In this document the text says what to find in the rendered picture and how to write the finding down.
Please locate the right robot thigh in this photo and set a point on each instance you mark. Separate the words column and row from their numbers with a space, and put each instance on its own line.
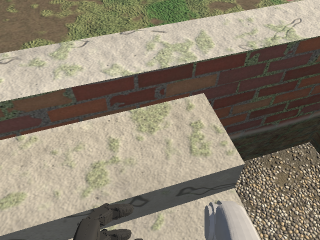
column 226, row 220

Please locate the left robot hand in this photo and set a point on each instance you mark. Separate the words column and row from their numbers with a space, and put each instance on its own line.
column 89, row 227

